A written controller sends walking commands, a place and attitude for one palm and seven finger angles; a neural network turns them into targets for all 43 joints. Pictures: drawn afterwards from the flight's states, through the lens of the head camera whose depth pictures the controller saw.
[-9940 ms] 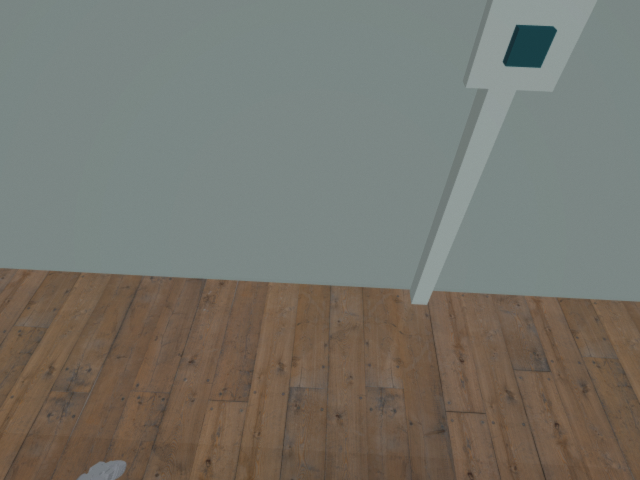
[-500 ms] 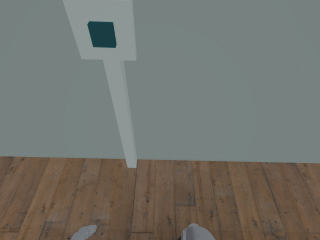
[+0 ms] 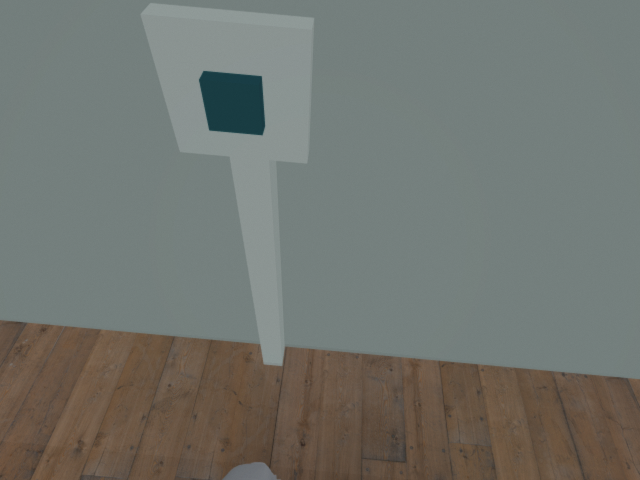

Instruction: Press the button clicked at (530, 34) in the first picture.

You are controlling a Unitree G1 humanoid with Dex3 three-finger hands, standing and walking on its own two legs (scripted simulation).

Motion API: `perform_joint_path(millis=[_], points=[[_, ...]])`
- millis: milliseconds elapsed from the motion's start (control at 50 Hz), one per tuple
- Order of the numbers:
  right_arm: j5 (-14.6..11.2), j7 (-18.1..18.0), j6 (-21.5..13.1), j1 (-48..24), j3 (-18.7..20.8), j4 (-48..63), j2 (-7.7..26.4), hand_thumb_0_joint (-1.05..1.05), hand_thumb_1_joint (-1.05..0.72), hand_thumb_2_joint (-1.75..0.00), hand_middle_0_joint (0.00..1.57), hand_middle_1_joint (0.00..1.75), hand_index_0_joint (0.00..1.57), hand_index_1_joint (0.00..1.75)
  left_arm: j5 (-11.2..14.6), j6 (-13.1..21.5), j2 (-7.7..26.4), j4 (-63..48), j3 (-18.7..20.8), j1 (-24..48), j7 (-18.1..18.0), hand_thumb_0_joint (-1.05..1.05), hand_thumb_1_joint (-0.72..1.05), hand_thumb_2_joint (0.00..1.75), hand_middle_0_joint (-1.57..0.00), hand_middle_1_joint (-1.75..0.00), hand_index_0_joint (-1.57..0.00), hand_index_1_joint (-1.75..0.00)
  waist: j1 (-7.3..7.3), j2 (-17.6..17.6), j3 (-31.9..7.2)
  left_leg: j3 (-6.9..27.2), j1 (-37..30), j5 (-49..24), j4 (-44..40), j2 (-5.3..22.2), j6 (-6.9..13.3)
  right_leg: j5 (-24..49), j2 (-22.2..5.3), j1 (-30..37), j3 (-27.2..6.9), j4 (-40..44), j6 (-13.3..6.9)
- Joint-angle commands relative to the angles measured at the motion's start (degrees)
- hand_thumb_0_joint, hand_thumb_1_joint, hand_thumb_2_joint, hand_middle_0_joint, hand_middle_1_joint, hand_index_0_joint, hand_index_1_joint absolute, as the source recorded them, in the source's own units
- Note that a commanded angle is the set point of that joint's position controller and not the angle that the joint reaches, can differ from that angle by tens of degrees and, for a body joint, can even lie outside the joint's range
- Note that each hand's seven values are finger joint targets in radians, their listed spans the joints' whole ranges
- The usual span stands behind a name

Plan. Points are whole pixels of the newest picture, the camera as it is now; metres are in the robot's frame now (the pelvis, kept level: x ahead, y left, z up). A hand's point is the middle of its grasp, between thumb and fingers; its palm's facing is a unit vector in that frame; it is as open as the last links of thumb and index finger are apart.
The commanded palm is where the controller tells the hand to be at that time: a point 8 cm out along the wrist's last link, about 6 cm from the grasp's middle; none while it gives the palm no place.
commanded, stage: come to a stop and stand still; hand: left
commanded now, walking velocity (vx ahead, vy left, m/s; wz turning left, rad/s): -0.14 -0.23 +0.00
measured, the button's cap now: (234, 102) +0.49 +0.16 +0.20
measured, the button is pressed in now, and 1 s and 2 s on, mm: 0 0 0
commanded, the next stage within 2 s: look again from close up in 1.00 s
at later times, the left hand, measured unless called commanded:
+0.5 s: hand out of the picture -0.03 +0.14 -0.14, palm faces +0.01 -0.96 -0.26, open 7.3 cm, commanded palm none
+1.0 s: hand out of the picture -0.09 +0.08 -0.15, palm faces +0.04 -0.99 -0.16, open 7.3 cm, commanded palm none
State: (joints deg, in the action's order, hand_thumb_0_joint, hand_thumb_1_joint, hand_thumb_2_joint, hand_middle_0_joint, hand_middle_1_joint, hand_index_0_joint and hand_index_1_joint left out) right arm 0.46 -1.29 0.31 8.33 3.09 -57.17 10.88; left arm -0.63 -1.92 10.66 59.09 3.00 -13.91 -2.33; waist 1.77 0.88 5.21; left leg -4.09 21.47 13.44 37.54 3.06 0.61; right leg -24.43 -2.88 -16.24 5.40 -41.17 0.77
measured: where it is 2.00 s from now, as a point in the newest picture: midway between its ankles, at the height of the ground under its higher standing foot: outside the picture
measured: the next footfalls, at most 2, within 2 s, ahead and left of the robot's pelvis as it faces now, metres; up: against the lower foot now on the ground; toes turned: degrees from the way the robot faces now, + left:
right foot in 0.42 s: -0.06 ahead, -0.17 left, +0.00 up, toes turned -5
left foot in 0.66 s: +0.02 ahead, +0.07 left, +0.00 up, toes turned +4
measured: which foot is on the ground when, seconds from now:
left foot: down 0.00-0.40, up 0.42-0.64, down 0.66-1.00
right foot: up 0.00-0.40, down 0.42-1.00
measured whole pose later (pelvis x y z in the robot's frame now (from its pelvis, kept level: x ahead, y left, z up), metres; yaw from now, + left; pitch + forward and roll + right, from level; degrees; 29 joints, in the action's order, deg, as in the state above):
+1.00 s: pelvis -0.08 -0.07 +0.02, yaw -1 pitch -2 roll +0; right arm 0.5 -1.8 0.4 17.0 0.7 -66.4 6.3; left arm -0.1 0.2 5.3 66.1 0.2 -17.7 -1.9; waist 0.0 -1.3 1.6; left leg -1.7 11.2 10.7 24.1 4.8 -3.7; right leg -16.1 0.7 -7.5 4.5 -25.5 -2.3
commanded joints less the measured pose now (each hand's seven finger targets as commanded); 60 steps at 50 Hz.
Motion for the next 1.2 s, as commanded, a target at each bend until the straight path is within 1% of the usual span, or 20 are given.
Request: perform_joint_path(millis=[0,40,80,260,320,360,380,400,440,500,580,620,680,840,1040,1060,1080,1100,1140,1180], points=[[0.95,-1.62,0.11,7.19,1.90,2.01,11.62,0.00,-0.90,-0.90,0.20,0.30,0.20,0.30,-0.47,-0.83,5.33,-4.18,1.65,-3.81,-0.76,0.00,0.90,0.90,-0.20,-0.30,-0.20,-0.30,-3.36,-14.92,-8.62,21.68,-7.41,-37.08,-17.60,22.36,10.53,-12.43,3.41,-9.18,-9.25,-29.89,0.41],[0.89,-1.72,-0.15,1.86,1.17,3.95,8.95,0.00,-0.90,-0.90,0.20,0.30,0.20,0.30,-0.55,-0.47,6.06,-4.01,2.18,-4.27,0.35,0.00,0.90,0.90,-0.20,-0.30,-0.20,-0.30,-1.50,-8.92,-6.82,16.02,-8.38,-31.95,-16.48,18.08,9.94,-4.76,2.64,-12.93,-8.85,-33.84,1.14],[0.77,-1.71,-0.39,1.35,1.21,4.45,8.46,0.00,-0.90,-0.90,0.20,0.30,0.20,0.30,-0.44,-0.92,6.05,-4.05,2.39,-5.18,0.84,0.00,0.90,0.90,-0.20,-0.30,-0.20,-0.30,-1.44,-9.37,-8.70,11.64,-9.52,-28.26,-17.39,15.74,8.18,-0.55,2.36,-12.72,-8.98,-34.19,2.11],[1.19,-0.37,0.35,5.60,2.69,2.76,9.56,0.00,-0.90,-0.90,0.20,0.30,0.20,0.30,-0.56,-0.73,3.62,-5.49,0.99,-1.76,1.85,0.00,0.90,0.90,-0.20,-0.30,-0.20,-0.30,-4.61,-13.66,-8.75,13.96,-11.48,0.99,-23.78,14.04,7.37,-5.43,0.79,-5.54,-2.65,-6.62,1.52],[1.36,0.19,1.04,3.97,3.19,2.56,10.13,0.00,-0.90,-0.90,0.20,0.30,0.20,0.30,-0.06,-0.26,2.73,-2.74,0.65,-8.19,1.69,0.00,0.90,0.90,-0.20,-0.30,-0.20,-0.30,-1.86,-14.29,-8.86,11.29,-5.58,8.84,-24.97,11.36,4.38,-1.51,2.63,4.66,0.96,8.39,-0.17],[0.67,0.33,1.54,3.69,2.80,2.72,6.54,0.00,-0.90,-0.90,0.20,0.30,0.20,0.30,-0.59,0.38,5.26,-0.52,1.03,-13.86,1.27,0.00,0.90,0.90,-0.20,-0.30,-0.20,-0.30,0.27,-5.95,-7.34,6.55,2.83,13.12,-17.95,5.50,-0.27,5.49,-0.27,14.17,-1.85,23.85,-1.68],[0.00,0.57,1.81,3.93,1.87,3.36,2.37,0.00,-0.90,-0.90,0.20,0.30,0.20,0.30,-1.21,0.95,9.10,-1.39,1.23,-11.89,0.91,0.00,0.90,0.90,-0.20,-0.30,-0.20,-0.30,-0.73,6.58,-4.45,2.01,6.80,12.65,-6.70,0.22,-3.36,-5.35,-11.77,8.92,-17.26,31.29,-6.26],[0.21,1.01,1.90,1.10,1.27,4.72,1.50,0.00,-0.90,-0.90,0.20,0.30,0.20,0.30,-1.07,0.82,11.18,-3.56,0.99,-5.60,0.68,0.00,0.90,0.90,-0.20,-0.30,-0.20,-0.30,-0.50,9.15,-0.57,3.07,6.03,14.27,1.31,-0.60,-2.91,-9.86,-18.17,-2.49,-21.64,34.91,-9.65],[0.64,0.87,2.30,1.50,1.06,3.49,2.56,0.00,-0.90,-0.90,0.20,0.30,0.20,0.30,-0.91,2.05,8.81,-3.64,0.70,0.41,0.18,0.00,0.90,0.90,-0.20,-0.30,-0.20,-0.30,-2.24,14.67,2.62,6.06,3.97,11.02,7.26,0.74,-1.23,-1.99,-14.57,-7.92,-19.31,33.35,-9.50],[0.35,0.78,1.37,7.89,0.47,-1.08,1.76,0.00,-0.90,-0.90,0.20,0.30,0.20,0.30,-0.57,2.72,5.50,-2.37,-0.43,1.52,0.48,0.00,0.90,0.90,-0.20,-0.30,-0.20,-0.30,-4.04,9.01,1.17,2.70,0.01,6.22,6.58,0.26,-2.06,17.25,-9.03,-2.30,-8.68,25.48,-7.56],[0.22,-0.08,0.47,9.49,-0.64,-3.56,0.63,0.00,-0.90,-0.90,0.20,0.30,0.20,0.30,-0.01,2.94,4.38,1.38,-0.93,-3.16,0.26,0.00,0.90,0.90,-0.20,-0.30,-0.20,-0.30,-2.80,6.39,-0.46,1.98,-8.35,-0.89,-7.80,0.77,-2.48,22.05,-8.42,-0.21,-8.53,21.05,-6.34],[0.21,-0.62,-0.83,11.54,-1.14,-5.63,1.96,0.00,-0.90,-0.90,0.20,0.30,0.20,0.30,0.57,2.85,2.49,3.00,-1.46,-5.45,0.27,0.00,0.90,0.90,-0.20,-0.30,-0.20,-0.30,-2.02,-0.59,-3.09,5.64,-14.59,-15.63,-14.32,4.02,-1.15,21.62,-4.38,0.20,-7.51,17.80,-3.20],[0.06,-1.27,-1.10,11.04,-1.33,-7.50,2.42,0.00,-0.90,-0.90,0.20,0.30,0.20,0.30,0.61,2.43,2.06,4.56,-1.53,-5.88,0.16,0.00,0.90,0.90,-0.20,-0.30,-0.20,-0.30,-1.51,-5.41,-3.74,5.67,-13.50,-17.58,-13.77,5.18,-0.38,20.76,-3.36,4.11,-6.39,19.08,-1.86],[0.16,-0.97,-0.09,11.66,-1.44,-8.43,0.27,0.00,-0.90,-0.90,0.20,0.30,0.20,0.30,0.39,2.52,1.90,5.62,-1.66,-6.10,0.18,0.00,0.90,0.90,-0.20,-0.30,-0.20,-0.30,-1.97,0.10,1.45,4.02,-11.21,-4.44,-15.85,2.92,-1.60,7.75,-3.50,1.67,-8.45,25.46,-2.65],[0.21,-0.95,-0.51,13.13,-1.59,-8.35,-0.36,0.00,-0.90,-0.90,0.20,0.30,0.20,0.30,0.23,2.81,0.71,5.41,-1.49,-7.33,0.15,0.00,0.90,0.90,-0.20,-0.30,-0.20,-0.30,-2.11,0.11,1.93,3.95,-10.82,-5.09,-15.84,2.88,-1.35,7.81,-3.15,0.82,-8.22,25.25,-2.85],[0.21,-0.98,-0.67,12.90,-1.68,-8.20,-0.44,0.00,-0.90,-0.90,0.20,0.30,0.20,0.30,0.26,2.87,0.49,5.43,-1.51,-7.79,0.18,0.00,0.90,0.90,-0.20,-0.30,-0.20,-0.30,-2.00,-0.56,1.45,3.98,-11.10,-5.85,-15.97,2.97,-1.24,8.95,-3.29,1.00,-8.21,25.03,-2.82],[-0.01,-0.18,-1.72,5.15,-1.86,-3.78,1.46,0.00,-0.90,-0.90,0.20,0.30,0.20,0.30,-0.95,4.99,3.07,6.58,-1.46,-12.86,-2.00,0.00,0.90,0.90,-0.20,-0.30,-0.20,-0.30,1.39,5.78,2.99,2.14,-2.16,-0.88,-1.44,1.78,-2.77,42.94,-7.60,3.42,-13.82,23.86,0.75],[0.10,0.18,-0.85,8.94,-1.81,-1.35,-1.31,0.00,-0.90,-0.90,0.20,0.30,0.20,0.30,-0.94,5.50,4.99,3.47,-1.44,-10.53,-1.64,0.00,0.90,0.90,-0.20,-0.30,-0.20,-0.30,-2.57,5.37,-1.60,4.14,-2.39,7.51,1.76,0.77,-1.14,38.40,-11.24,4.58,-13.74,23.68,-1.92],[0.15,0.58,-0.86,12.40,-1.86,-1.46,-1.68,0.00,-0.90,-0.90,0.20,0.30,0.20,0.30,-1.00,5.28,4.68,0.70,-1.27,-5.08,-1.16,0.00,0.90,0.90,-0.20,-0.30,-0.20,-0.30,-4.28,1.21,-5.09,1.72,-5.55,6.18,0.48,0.31,-0.98,22.07,-9.05,2.46,-9.50,22.66,-6.71],[0.34,0.51,-1.53,14.94,-2.13,-1.87,-0.97,0.00,-0.90,-0.90,0.20,0.30,0.20,0.30,-0.56,4.98,3.63,-0.04,-1.39,-4.95,-0.98,0.00,0.90,0.90,-0.20,-0.30,-0.20,-0.30,-4.50,0.14,-4.19,2.85,-9.44,-0.36,-8.12,0.59,-0.55,14.24,-6.00,-0.21,-8.13,18.89,-5.98]])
